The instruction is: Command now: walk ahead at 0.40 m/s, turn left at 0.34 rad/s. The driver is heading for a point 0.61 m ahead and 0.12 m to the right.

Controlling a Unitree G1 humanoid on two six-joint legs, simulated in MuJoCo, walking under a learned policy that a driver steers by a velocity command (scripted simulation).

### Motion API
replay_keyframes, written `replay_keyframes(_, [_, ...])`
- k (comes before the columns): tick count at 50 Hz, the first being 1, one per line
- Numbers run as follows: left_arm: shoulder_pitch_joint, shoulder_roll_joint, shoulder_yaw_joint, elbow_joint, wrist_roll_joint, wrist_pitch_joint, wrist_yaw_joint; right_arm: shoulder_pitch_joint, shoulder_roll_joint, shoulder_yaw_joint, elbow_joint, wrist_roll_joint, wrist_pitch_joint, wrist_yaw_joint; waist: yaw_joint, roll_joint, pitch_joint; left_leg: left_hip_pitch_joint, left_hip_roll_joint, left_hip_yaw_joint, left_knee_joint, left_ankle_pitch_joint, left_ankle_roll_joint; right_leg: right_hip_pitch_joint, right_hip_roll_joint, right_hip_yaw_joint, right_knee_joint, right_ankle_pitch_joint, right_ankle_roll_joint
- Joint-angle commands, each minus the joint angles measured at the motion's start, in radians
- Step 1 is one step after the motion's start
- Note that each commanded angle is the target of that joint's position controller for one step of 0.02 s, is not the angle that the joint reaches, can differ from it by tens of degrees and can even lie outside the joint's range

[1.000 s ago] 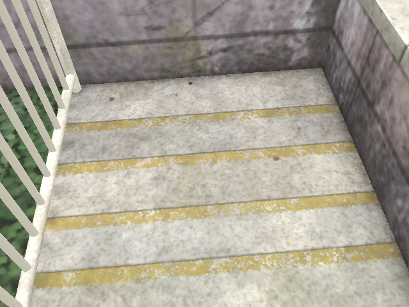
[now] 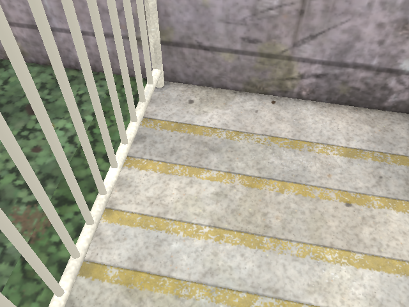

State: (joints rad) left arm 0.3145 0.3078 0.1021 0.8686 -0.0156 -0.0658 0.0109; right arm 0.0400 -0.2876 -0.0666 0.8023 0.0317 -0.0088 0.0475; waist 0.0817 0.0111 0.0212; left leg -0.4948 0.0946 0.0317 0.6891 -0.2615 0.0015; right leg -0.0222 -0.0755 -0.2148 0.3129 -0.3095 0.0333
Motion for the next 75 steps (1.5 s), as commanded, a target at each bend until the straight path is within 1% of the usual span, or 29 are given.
replay_keyframes(1, [-0.043,0.176,0.038,-0.047,-0.021,-0.008,-0.011,0.045,-0.080,-0.018,-0.032,-0.010,-0.020,0.005,-0.089,-0.107,0.025,0.206,-0.078,0.091,-0.117,0.012,0.050,-0.142,-0.218,0.121,-0.017,0.117,-0.181])
replay_keyframes(2, [-0.028,0.121,0.018,-0.039,-0.011,-0.008,-0.014,0.182,-0.140,-0.051,0.026,0.000,-0.021,-0.004,-0.143,-0.060,-0.054,0.418,-0.118,0.101,-0.153,0.056,0.080,-0.203,-0.174,0.064,0.155,0.282,-0.145])
replay_keyframes(3, [-0.032,0.067,-0.006,-0.041,0.010,-0.010,-0.019,0.338,-0.221,-0.085,0.058,-0.001,-0.020,-0.017,-0.215,0.042,-0.155,0.657,0.002,-0.096,-0.184,0.038,0.142,-0.367,-0.113,0.007,0.457,0.228,-0.079])
replay_keyframes(4, [-0.010,-0.031,-0.041,-0.099,0.025,-0.036,-0.020,0.394,-0.358,-0.100,0.052,-0.019,-0.024,-0.035,-0.177,0.273,-0.250,0.855,0.312,-0.651,-0.347,-0.139,0.327,-0.714,0.045,0.076,0.851,-0.299,-0.013])
replay_keyframes(5, [-0.097,0.066,-0.021,-0.094,-0.022,-0.064,-0.020,0.402,-0.285,-0.079,0.037,-0.028,-0.039,-0.038,-0.240,0.100,-0.239,0.806,0.350,-0.779,-0.470,-0.299,0.356,-0.847,0.058,0.273,1.025,-0.293,-0.018])
replay_keyframes(6, [-0.136,0.113,-0.006,-0.108,-0.057,-0.072,-0.023,0.328,-0.224,-0.060,0.037,-0.036,-0.052,-0.040,-0.211,0.110,-0.141,0.722,0.326,-0.621,-0.461,-0.265,0.299,-0.908,0.012,0.315,1.040,-0.204,-0.057])
replay_keyframes(8, [-0.123,0.124,0.002,-0.084,-0.022,-0.053,-0.013,0.176,-0.113,-0.023,0.018,-0.038,-0.068,-0.038,-0.127,0.110,-0.046,0.510,0.234,-0.355,-0.471,-0.061,0.208,-0.809,-0.065,0.304,0.921,-0.008,-0.064])
replay_keyframes(10, [-0.089,0.110,0.006,-0.070,-0.026,-0.027,-0.017,0.132,-0.077,-0.012,0.002,-0.059,-0.081,-0.046,-0.088,0.127,0.000,0.388,0.183,-0.204,-0.532,0.038,0.161,-0.702,-0.067,0.317,0.855,0.109,-0.053])
replay_keyframes(16, [-0.165,0.023,-0.020,-0.093,-0.019,-0.013,-0.031,0.167,-0.092,-0.011,0.010,-0.067,-0.096,-0.071,-0.089,0.090,0.035,0.372,0.105,0.068,-0.566,0.298,0.130,-0.686,-0.021,0.272,0.525,0.413,-0.038])
replay_keyframes(22, [-0.338,-0.010,-0.046,-0.190,-0.001,-0.001,-0.077,0.278,-0.153,-0.032,0.053,-0.023,-0.080,-0.070,-0.156,0.030,0.093,0.550,0.172,0.156,-0.536,0.495,0.128,-0.696,0.001,0.178,0.301,0.386,-0.090])
replay_keyframes(27, [-0.099,0.101,0.010,-0.187,0.003,0.003,-0.088,0.241,-0.239,-0.050,0.041,-0.027,-0.031,-0.092,0.026,0.093,-0.102,0.579,0.197,0.190,-0.052,1.189,0.091,-0.333,0.159,0.072,0.321,0.098,-0.180])
replay_keyframes(28, [0.064,0.163,0.043,-0.156,0.001,0.008,-0.069,0.224,-0.229,-0.045,0.030,-0.022,-0.038,-0.089,0.118,0.052,-0.176,0.415,0.149,0.201,0.191,1.041,0.053,-0.050,0.148,0.144,0.229,0.189,-0.233])
replay_keyframes(29, [0.103,0.227,0.051,-0.148,-0.002,0.021,-0.044,0.310,-0.104,-0.014,0.010,-0.050,-0.061,-0.082,0.050,-0.174,-0.243,0.065,0.028,0.174,0.521,0.127,0.012,0.262,-0.073,0.516,0.226,0.222,-0.324])
replay_keyframes(30, [0.085,0.235,0.043,-0.190,0.002,0.014,-0.044,0.333,-0.070,0.003,-0.028,-0.027,-0.105,-0.060,0.004,-0.280,-0.400,-0.215,-0.146,-0.054,0.783,-0.382,-0.005,0.465,-0.256,1.042,0.077,0.117,-0.519])
replay_keyframes(32, [0.053,0.120,0.016,-0.185,-0.003,-0.009,-0.035,0.155,-0.162,-0.022,-0.073,0.019,-0.148,-0.047,0.043,-0.084,-0.216,-0.329,-0.042,-0.153,0.692,-0.220,0.028,0.291,-0.192,0.807,0.002,0.155,-0.411])
replay_keyframes(33, [-0.022,0.118,0.016,-0.193,-0.007,-0.015,-0.035,0.146,-0.126,-0.017,-0.064,-0.004,-0.149,-0.059,-0.021,0.027,-0.133,-0.276,-0.005,-0.143,0.585,-0.165,0.025,0.123,-0.148,0.718,-0.014,0.222,-0.371])
replay_keyframes(36, [-0.095,0.096,0.005,-0.229,0.005,-0.022,-0.033,0.198,-0.110,-0.027,-0.065,-0.043,-0.107,-0.061,-0.109,0.013,-0.050,-0.135,0.030,-0.133,0.439,-0.070,-0.020,-0.163,-0.097,0.635,-0.085,0.286,-0.357])
replay_keyframes(40, [-0.065,0.129,0.005,-0.220,0.015,-0.023,-0.009,0.119,-0.075,-0.015,-0.109,-0.063,-0.085,-0.067,-0.097,-0.028,-0.021,-0.101,-0.003,-0.071,0.221,0.158,-0.078,-0.304,-0.030,0.431,-0.073,0.628,-0.308])
replay_keyframes(46, [0.033,0.113,-0.004,-0.164,0.001,0.002,0.005,0.000,-0.075,-0.006,-0.145,-0.051,-0.114,-0.044,-0.007,-0.120,-0.083,0.031,-0.095,-0.054,-0.165,0.466,-0.037,-0.204,-0.013,0.405,0.029,0.489,-0.213])
replay_keyframes(49, [-0.009,0.077,-0.009,-0.164,0.009,0.021,0.012,0.110,-0.107,-0.026,-0.134,-0.052,-0.123,-0.042,-0.087,-0.145,-0.126,0.134,-0.089,-0.073,-0.268,0.423,0.021,-0.110,-0.034,0.465,0.195,0.525,-0.169])
replay_keyframes(50, [-0.018,0.047,-0.017,-0.173,0.013,0.023,0.013,0.173,-0.124,-0.030,-0.125,-0.071,-0.130,-0.040,-0.112,-0.109,-0.172,0.258,-0.042,-0.087,-0.277,0.615,0.042,-0.134,0.023,0.435,0.302,0.473,-0.132])
replay_keyframes(51, [0.070,0.000,-0.035,-0.188,0.032,0.020,0.011,0.216,-0.179,-0.035,-0.141,-0.095,-0.132,-0.041,-0.083,0.059,-0.296,0.515,0.148,-0.249,-0.189,0.992,0.136,-0.275,0.105,0.404,0.525,0.138,-0.079])
replay_keyframes(52, [0.247,-0.017,-0.050,-0.150,0.024,0.020,0.007,0.237,-0.134,-0.024,-0.121,-0.086,-0.116,-0.036,-0.041,0.268,-0.429,0.689,0.336,-0.504,-0.195,1.028,0.319,-0.432,0.154,0.383,0.768,-0.392,-0.019])
replay_keyframes(54, [0.110,0.117,-0.017,-0.154,0.006,0.054,0.006,0.197,-0.066,-0.004,-0.136,-0.046,-0.083,-0.027,-0.095,0.102,-0.321,0.549,0.249,-0.495,-0.279,0.511,0.276,-0.524,0.082,0.394,0.887,-0.336,0.011])
replay_keyframes(57, [0.021,0.082,-0.017,-0.183,0.017,0.106,0.025,0.074,-0.077,0.007,-0.136,-0.056,-0.046,-0.032,-0.050,0.117,-0.118,0.206,0.145,-0.362,-0.417,0.083,0.201,-0.436,0.020,0.337,0.701,-0.234,0.029])
replay_keyframes(63, [0.044,0.011,-0.032,-0.132,0.029,0.090,0.034,0.056,-0.055,0.008,-0.128,-0.041,-0.021,-0.056,-0.048,0.104,-0.146,0.163,0.082,-0.247,-0.415,-0.059,0.174,-0.198,0.038,0.261,0.285,0.002,0.005])
replay_keyframes(66, [-0.020,0.040,-0.032,-0.163,0.066,0.089,0.037,0.075,-0.022,0.022,-0.118,-0.052,-0.024,-0.051,-0.054,0.039,-0.080,0.067,0.030,-0.212,-0.380,-0.245,0.072,-0.128,-0.016,0.324,0.149,0.113,-0.044])
replay_keyframes(67, [-0.038,0.098,-0.016,-0.157,0.051,0.086,0.038,0.113,-0.054,0.010,-0.120,-0.058,-0.028,-0.047,-0.098,-0.058,-0.039,0.092,-0.030,-0.137,-0.368,-0.230,0.047,-0.228,-0.018,0.341,0.161,0.003,-0.072])
replay_keyframes(75, [-0.044,0.034,-0.032,-0.126,0.018,0.051,0.034,0.100,-0.020,0.016,-0.117,-0.054,-0.036,-0.057,-0.076,-0.047,-0.080,0.246,-0.059,-0.078,-0.191,0.149,0.040,-0.258,0.005,0.320,0.170,0.168,-0.038])
